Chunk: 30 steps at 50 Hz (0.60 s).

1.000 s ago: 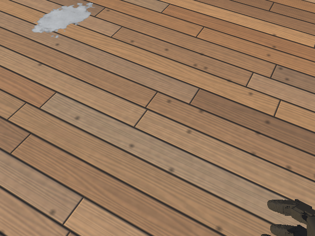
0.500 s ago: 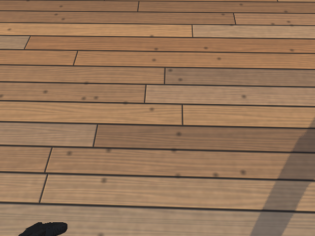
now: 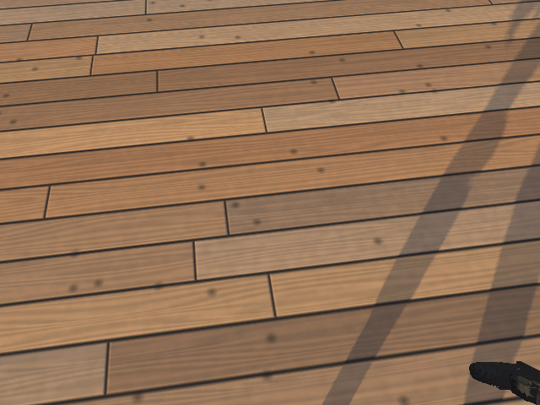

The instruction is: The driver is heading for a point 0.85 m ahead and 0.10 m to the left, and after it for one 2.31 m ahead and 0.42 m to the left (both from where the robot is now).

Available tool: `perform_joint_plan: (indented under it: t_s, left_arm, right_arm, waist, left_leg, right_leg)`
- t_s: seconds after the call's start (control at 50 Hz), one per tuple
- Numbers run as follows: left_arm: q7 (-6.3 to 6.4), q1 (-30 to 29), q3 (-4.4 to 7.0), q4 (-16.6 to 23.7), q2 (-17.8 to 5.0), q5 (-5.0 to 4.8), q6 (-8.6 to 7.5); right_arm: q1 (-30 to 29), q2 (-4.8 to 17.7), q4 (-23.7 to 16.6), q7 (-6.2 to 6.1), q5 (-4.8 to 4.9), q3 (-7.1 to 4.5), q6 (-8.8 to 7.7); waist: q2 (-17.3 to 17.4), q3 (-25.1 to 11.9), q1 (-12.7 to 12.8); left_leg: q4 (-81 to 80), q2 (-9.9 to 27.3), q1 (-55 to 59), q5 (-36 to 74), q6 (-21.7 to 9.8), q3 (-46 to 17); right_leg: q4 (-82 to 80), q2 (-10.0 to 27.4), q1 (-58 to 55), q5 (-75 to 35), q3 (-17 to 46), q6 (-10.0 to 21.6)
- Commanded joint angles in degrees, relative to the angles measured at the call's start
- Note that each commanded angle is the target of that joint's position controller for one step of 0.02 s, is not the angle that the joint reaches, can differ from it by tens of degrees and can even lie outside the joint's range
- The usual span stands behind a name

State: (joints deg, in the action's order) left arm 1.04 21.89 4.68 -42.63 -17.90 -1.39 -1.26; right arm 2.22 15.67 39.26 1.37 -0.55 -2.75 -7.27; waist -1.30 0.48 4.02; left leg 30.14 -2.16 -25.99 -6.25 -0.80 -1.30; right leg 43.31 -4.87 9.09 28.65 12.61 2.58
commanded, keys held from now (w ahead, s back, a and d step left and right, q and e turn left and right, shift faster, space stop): w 0.32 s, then no key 0.38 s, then q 0.30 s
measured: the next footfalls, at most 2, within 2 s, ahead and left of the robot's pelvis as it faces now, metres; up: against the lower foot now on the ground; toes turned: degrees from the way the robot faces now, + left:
right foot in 0.44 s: +0.39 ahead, -0.16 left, +0.00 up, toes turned -5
left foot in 0.78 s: +0.41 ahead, +0.08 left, +0.00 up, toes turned -4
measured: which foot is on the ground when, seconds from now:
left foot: down 0.00-0.44, up 0.46-0.76, down 0.78-1.00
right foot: up 0.00-0.42, down 0.44-1.00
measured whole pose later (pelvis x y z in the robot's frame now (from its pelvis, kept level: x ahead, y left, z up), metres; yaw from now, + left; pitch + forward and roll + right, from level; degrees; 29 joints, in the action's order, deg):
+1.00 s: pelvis +0.34 -0.05 +0.01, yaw +1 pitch +1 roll -2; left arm 2.5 8.9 3.8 -46.4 -16.0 0.8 0.8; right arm 9.2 17.4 44.8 -1.5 0.5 -3.3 1.3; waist 1.1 2.1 0.0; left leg 35.2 0.9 -20.4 -15.6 1.5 -6.0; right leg 31.4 -0.3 16.1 16.2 -7.3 1.8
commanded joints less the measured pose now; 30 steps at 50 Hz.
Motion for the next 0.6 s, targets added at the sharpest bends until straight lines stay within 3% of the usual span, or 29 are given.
perform_joint_plan:
  t_s: [0.02, 0.04, 0.06, 0.08, 0.12, 0.16, 0.24, 0.32, 0.36, 0.38, 0.42, 0.44, 0.46, 0.48, 0.5, 0.52, 0.54, 0.56, 0.6]
  left_arm:
    - [0.02, 3.15, 0.27, 4.74, -6.44, -1.1, -1.57]
    - [-0.05, -2.03, 0.51, 5.43, -7.44, -0.5, -1.39]
    - [-0.13, -5.21, 0.45, 6.28, -6.74, 0.22, -1.47]
    - [-0.35, -6.53, 0.56, 6.65, -5.96, 0.59, -1.53]
    - [-0.86, -5.54, 0.07, 6.42, -3.58, 0.26, -1.44]
    - [-1.05, -7.25, -0.56, 7.1, -2.03, 0.69, -1.48]
    - [-1.85, -14.04, -1.82, 8.55, -0.32, 1.02, -2.43]
    - [-2.64, -20.49, -1.87, 10.15, -0.98, 0.34, -2.92]
    - [-2.98, -21.78, -1.56, 10.93, -1.73, 0.63, -3.17]
    - [-3.11, -20.64, -1.2, 10.72, -2.45, 0.92, -3.32]
    - [-2.73, -10.8, 0.42, 7.48, -5.37, 2.03, -3.43]
    - [-2.09, -4.12, 1.35, 6.31, -9.04, 2.83, -3.24]
    - [-1.56, -1.67, 1.48, 6.29, -12.6, 3.69, -2.41]
    - [-1.86, 0.31, 0.93, 5.53, -9.21, 2.44, -1.66]
    - [-2.05, -3.46, 0.23, 5.69, -7.39, 1.87, -1.43]
    - [-2.06, -7.37, -0.39, 5.6, -5.47, 1.63, -1.55]
    - [-2.17, -10.59, -1.01, 5.5, -3.72, 1.72, -1.7]
    - [-2.28, -13.17, -1.27, 5.27, -2.87, 2.06, -1.85]
    - [-2.43, -16.45, -1.12, 4.48, -2.86, 3.03, -2.2]
  right_arm:
    - [17.3, 10.01, 1.07, -0.03, 0.92, -3.64, 0.34]
    - [14.65, 7.83, 0.8, -0.16, 0.69, -2.93, 0.85]
    - [12.31, 6.76, 0.93, -0.15, 0.2, -2.39, 1.16]
    - [10.97, 5.57, 1.28, -0.22, -0.15, -1.91, 1.18]
    - [10.53, 5.13, 2.06, -0.26, -0.08, -1.69, 0.88]
    - [11.26, 6.83, 3.12, -0.34, 0.56, -2.11, 0.59]
    - [12.68, 9.58, 4.65, -0.64, 1.29, -2.66, 1.16]
    - [17.21, 10.99, 7.02, -0.64, 2.04, -2.76, 2.1]
    - [17.89, 11.32, 8.08, -0.87, 2.06, -2.75, 2.96]
    - [17.82, 11.64, 8.45, -1.07, 2.04, -2.8, 3.43]
    - [16.9, 10.91, 8.34, -1.49, 2.01, -2.35, 3.82]
    - [16.92, 8.4, 7.08, -1.64, 0.63, -1.25, 3.45]
    - [24.62, 2.5, 6.76, -1.15, -0.76, 1.01, 2.85]
    - [26.04, 6.56, 8.81, -0.97, 0.56, 0.19, 2.72]
    - [21.23, 10.07, 7.87, -0.93, 1.98, -0.87, 2.98]
    - [17.22, 9.1, 7.07, -1.32, 1.92, -0.66, 3.36]
    - [15.56, 8.41, 7.05, -1.78, 1.14, -0.69, 4.08]
    - [16.1, 7.64, 7.23, -2.11, 0.77, -0.73, 5.08]
    - [18.22, 4.85, 8.17, -2.67, 0.57, -0.11, 6.6]
  waist:
    - [12.66, -11.59, -8.28]
    - [8.17, -5.8, -8.49]
    - [5.79, -1.94, -7.56]
    - [6.0, -0.04, -6.37]
    - [7.7, 0.04, -4.71]
    - [7.07, 0.34, -4.54]
    - [5.46, 0.98, -6.51]
    - [5.64, 1.9, -8.78]
    - [6.15, 2.32, -8.15]
    - [6.53, 1.2, -7.04]
    - [5.64, -5.46, -1.49]
    - [1.9, -12.12, 0.96]
    - [-12.96, -20.58, -1.49]
    - [-11.47, -26.94, 0.33]
    - [-7.57, -18.86, 0.21]
    - [-4.62, -13.33, -0.99]
    - [-2.33, -9.72, -2.53]
    - [-2.84, -8.26, -4.77]
    - [-4.79, -7.73, -7.34]
  left_leg:
    - [-14.15, 24.17, 40.85, -28.42, -13.22, -41.3]
    - [-14.33, 21.59, 33.95, -24.24, -11.1, -32.47]
    - [-15.51, 19.11, 27.32, -17.36, -10.63, -26.38]
    - [-16.76, 17.2, 22.98, -11.91, -10.41, -22.02]
    - [-18.92, 15.2, 19.03, -5.44, -10.62, -16.82]
    - [-20.77, 15.31, 18.3, -0.28, -11.97, -13.42]
    - [-22.15, 13.9, 17.83, 5.88, -11.35, -6.45]
    - [-21.08, 14.66, 20.1, 6.81, -10.03, -4.33]
    - [-17.67, 15.48, 23.24, 14.8, -8.59, -4.09]
    - [-14.72, 15.37, 24.75, 19.98, -7.49, -3.58]
    - [-2.25, 11.5, 22.77, 31.79, -4.17, -0.4]
    - [9.49, 8.31, 14.98, 19.78, -1.21, 1.78]
    - [31.24, 0.77, -4.39, -22.3, 3.32, 3.05]
    - [39.77, 0.81, -6.26, -33.25, 3.8, -4.52]
    - [42.02, 3.37, -9.81, -31.13, 3.68, -4.32]
    - [39.55, 5.35, -10.95, -27.71, 3.76, -2.88]
    - [35.9, 6.89, -9.29, -24.6, 4.18, -2.6]
    - [31.88, 8.2, -4.17, -22.06, 4.46, -2.92]
    - [24.14, 7.48, 4.93, -18.7, 5.34, -1.4]
  right_leg:
    - [30.38, 3.5, 36.02, 1.68, -1.03, -1.5]
    - [30.79, 5.29, 36.05, -2.73, -3.27, -1.64]
    - [28.39, 6.65, 34.85, -5.67, -4.3, -1.64]
    - [25.07, 8.22, 33.03, -7.98, -4.26, -1.5]
    - [20.49, 9.43, 29.11, -9.61, -5.62, -1.54]
    - [14.99, 10.15, 29.42, -11.88, -7.27, -2.16]
    - [0.01, 10.36, 26.49, -23.49, -10.06, -2.79]
    - [-8.8, 8.46, 22.66, -28.56, -11.87, -2.55]
    - [-12.16, 7.27, 21.44, -26.94, -11.94, -1.28]
    - [-13.85, 6.47, 18.9, -26.4, -12.22, -0.45]
    - [-18.37, 4.08, 2.65, -33.57, -14.19, 2.17]
    - [-15.24, 11.62, -11.35, -51.36, -7.62, 4.94]
    - [-12.8, 28.25, -31.01, -68.06, 12.37, 15.63]
    - [-15.63, 29.59, -29.76, -63.58, 18.56, 18.54]
    - [-17.04, 26.2, -23.4, -61.44, 11.34, 16.19]
    - [-18.33, 23.02, -17.12, -59.94, 6.28, 13.99]
    - [-20.28, 21.07, -10.34, -58.28, 3.24, 12.73]
    - [-22.37, 19.54, -3.74, -56.51, 0.56, 11.78]
    - [-25.01, 17.67, 4.95, -55.63, -3.6, 11.71]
